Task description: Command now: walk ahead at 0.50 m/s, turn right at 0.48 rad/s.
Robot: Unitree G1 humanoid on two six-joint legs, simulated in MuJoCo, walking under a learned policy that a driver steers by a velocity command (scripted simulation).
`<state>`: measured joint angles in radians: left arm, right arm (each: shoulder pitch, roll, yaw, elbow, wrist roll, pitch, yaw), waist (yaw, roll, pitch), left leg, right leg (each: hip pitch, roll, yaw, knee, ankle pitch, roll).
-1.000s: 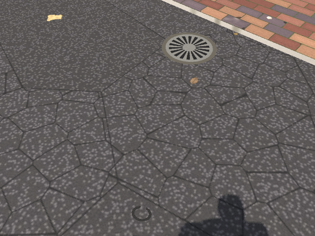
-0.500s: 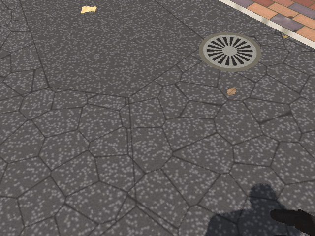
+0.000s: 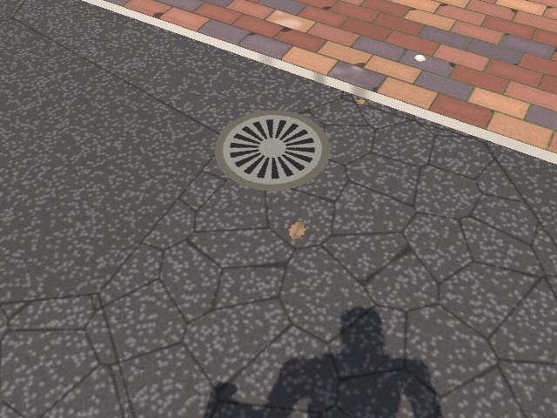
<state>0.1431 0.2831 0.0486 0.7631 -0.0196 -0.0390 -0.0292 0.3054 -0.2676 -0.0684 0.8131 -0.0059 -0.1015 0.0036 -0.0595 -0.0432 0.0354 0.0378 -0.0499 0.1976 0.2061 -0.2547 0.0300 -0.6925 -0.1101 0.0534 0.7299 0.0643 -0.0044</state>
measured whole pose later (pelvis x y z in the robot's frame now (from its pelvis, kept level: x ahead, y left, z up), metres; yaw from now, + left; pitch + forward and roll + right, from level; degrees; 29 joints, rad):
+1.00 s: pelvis +0.58 -0.08 +0.01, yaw -9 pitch +2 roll +1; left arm 0.09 0.28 0.04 0.66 0.00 -0.08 -0.01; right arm 0.37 -0.27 -0.05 0.81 0.02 -0.06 0.00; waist -0.09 -0.03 0.03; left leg -0.13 -0.08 -0.08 0.31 -0.21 0.06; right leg -0.62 -0.07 0.09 0.64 -0.03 0.05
